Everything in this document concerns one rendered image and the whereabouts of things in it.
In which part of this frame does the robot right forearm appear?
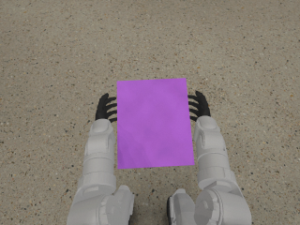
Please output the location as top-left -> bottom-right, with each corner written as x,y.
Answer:
193,115 -> 252,224

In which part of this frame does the robot right shin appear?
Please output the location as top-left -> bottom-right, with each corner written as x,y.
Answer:
171,188 -> 190,225

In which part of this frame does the robot left thigh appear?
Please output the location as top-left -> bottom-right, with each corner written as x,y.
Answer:
113,189 -> 135,225

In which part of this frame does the robot left hand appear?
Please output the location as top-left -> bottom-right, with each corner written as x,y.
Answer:
95,93 -> 117,123

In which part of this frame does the robot right upper arm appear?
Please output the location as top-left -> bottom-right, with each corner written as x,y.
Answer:
193,188 -> 252,225

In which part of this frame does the robot left upper arm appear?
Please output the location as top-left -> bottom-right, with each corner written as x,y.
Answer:
67,193 -> 124,225

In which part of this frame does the robot right hand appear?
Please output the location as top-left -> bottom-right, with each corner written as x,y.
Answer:
187,91 -> 211,122

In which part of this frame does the carton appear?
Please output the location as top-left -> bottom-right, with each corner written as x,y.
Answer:
116,78 -> 195,170

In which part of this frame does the robot left forearm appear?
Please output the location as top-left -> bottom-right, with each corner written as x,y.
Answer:
67,118 -> 116,224

